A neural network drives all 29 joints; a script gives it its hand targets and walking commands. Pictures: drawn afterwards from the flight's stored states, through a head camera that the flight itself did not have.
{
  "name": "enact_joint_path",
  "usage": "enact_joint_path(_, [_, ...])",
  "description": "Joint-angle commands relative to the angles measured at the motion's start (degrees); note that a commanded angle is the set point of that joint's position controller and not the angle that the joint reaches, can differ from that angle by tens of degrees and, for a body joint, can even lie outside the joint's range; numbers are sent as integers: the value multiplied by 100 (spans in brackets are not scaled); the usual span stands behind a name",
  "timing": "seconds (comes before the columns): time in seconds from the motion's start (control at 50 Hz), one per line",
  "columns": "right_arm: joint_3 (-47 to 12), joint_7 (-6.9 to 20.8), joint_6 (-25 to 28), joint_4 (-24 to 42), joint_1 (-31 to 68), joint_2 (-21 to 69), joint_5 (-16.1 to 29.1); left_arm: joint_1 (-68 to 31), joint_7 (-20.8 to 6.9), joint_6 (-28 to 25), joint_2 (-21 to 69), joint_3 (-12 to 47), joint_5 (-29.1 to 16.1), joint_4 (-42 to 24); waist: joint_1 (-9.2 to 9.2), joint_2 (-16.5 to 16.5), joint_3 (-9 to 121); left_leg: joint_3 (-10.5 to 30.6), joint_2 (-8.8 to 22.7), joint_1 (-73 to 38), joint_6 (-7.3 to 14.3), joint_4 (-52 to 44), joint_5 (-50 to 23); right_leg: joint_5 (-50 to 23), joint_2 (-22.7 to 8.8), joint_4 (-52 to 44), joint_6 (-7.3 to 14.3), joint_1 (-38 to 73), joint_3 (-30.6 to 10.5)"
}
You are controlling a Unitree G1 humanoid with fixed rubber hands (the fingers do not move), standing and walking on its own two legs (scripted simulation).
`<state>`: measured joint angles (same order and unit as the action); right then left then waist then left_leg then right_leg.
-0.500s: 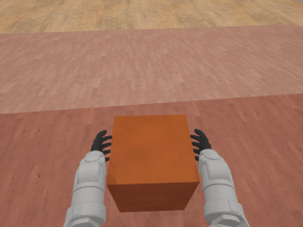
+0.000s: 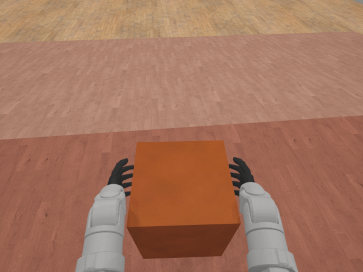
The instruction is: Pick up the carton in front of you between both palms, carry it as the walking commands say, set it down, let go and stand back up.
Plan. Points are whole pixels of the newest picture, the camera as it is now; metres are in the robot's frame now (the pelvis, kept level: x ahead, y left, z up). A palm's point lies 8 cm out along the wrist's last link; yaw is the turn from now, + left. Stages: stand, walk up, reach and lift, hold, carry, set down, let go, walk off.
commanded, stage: reach and lift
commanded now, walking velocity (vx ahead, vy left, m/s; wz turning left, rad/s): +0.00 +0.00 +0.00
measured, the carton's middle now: (181, 202) +0.29 +0.00 -0.04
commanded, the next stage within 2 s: hold in 0.22 s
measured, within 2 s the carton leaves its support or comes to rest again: neither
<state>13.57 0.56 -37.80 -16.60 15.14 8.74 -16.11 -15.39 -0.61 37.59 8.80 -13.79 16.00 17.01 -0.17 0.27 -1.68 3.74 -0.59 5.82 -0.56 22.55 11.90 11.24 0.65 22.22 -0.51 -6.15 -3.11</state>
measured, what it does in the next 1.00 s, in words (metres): stands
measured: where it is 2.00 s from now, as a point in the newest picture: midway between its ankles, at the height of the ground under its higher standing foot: outside the picture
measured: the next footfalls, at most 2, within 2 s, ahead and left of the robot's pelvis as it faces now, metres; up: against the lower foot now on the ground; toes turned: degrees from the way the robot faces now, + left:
right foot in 1.80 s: +0.16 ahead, -0.09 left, +0.00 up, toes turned -9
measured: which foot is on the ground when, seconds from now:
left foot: down 0.00-1.00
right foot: down 0.00-1.00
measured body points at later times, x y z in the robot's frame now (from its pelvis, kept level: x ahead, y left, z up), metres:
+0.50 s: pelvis -0.01 +0.00 +0.00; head -0.05 +0.00 +0.45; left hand +0.29 +0.15 +0.04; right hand +0.29 -0.15 +0.04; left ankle +0.01 +0.13 -0.74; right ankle +0.02 -0.13 -0.74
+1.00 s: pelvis -0.01 +0.00 +0.00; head -0.05 +0.00 +0.45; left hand +0.29 +0.15 +0.04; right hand +0.29 -0.15 +0.04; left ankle +0.01 +0.13 -0.74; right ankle +0.01 -0.13 -0.74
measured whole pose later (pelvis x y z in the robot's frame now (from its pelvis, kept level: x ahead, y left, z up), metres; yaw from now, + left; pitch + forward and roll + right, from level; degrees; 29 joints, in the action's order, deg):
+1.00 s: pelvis -0.01 +0.00 +0.00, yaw +0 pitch -8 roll +0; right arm 12.6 0.6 -43.3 -12.2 15.3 8.8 -15.5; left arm -15.4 -0.8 43.1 8.8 -13.0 15.5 12.4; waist 0.0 0.3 -2.9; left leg 3.8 -0.6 3.0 -0.6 21.9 11.2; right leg 10.5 0.7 21.5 -0.5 -3.3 -3.2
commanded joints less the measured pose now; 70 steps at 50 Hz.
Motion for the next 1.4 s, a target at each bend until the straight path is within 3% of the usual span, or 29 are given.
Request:
enact_joint_path(0.0, [-3137,1296,167,352,2628,5380,1385,-2610,-1315,-168,5332,3134,-1371,-347,-4,-36,1699,62,-510,-394,30,-250,-1430,-1464,483,-213,-9,656,-103])
enact_joint_path(0.2, [-3241,1267,40,596,2613,5290,1456,-2584,-1278,-40,5269,3231,-1433,-592,-10,-20,1589,71,-504,-427,34,-310,-1340,-1344,485,-261,-10,682,-96])
enact_joint_path(0.3, [-3644,1238,-161,1162,2445,5232,1688,-2375,-1212,174,5253,3613,-1666,-1154,4,-4,1848,111,-496,-693,-6,-381,-1785,-1759,484,-320,-36,915,-116])
enact_joint_path(0.44, [-3222,1230,-385,889,2492,4911,1469,-2435,-1194,417,4970,3218,-1447,-867,-8,-14,897,40,-443,-334,43,-565,-515,-475,459,-478,42,527,-45])
enact_joint_path(0.68, [-3292,1313,-295,662,3202,5186,1510,-3122,-1281,329,5219,3261,-1490,-635,15,0,1246,4,-427,-229,55,-422,-157,-154,430,-340,50,518,-27])
enact_joint_path(1.08, [-3349,1234,-362,954,2655,5142,1554,-2605,-1245,376,5088,3329,-1514,-971,17,-20,1391,24,-472,-470,25,-427,-1017,-1062,452,-378,3,768,-72])
enact_joint_path(1.32, [-3410,1206,-357,1146,2464,5042,1581,-2414,-1210,380,5039,3412,-1555,-1157,5,-5,1368,50,-479,-477,29,-445,-1128,-1128,476,-381,10,775,-74])
enact_joint_path(1.34, [-3478,1212,-395,1150,2698,5065,1654,-2695,-1216,425,5070,3515,-1655,-1106,22,-113,1729,-40,629,66,104,42,-374,-351,-631,72,65,130,33])
enact_joint_path(1.38, [-3618,1201,-441,1328,2784,5119,1818,-2692,-1206,473,5096,3685,-1815,-1275,22,-120,1533,135,509,688,148,-184,2208,2364,-560,-280,133,-478,-205])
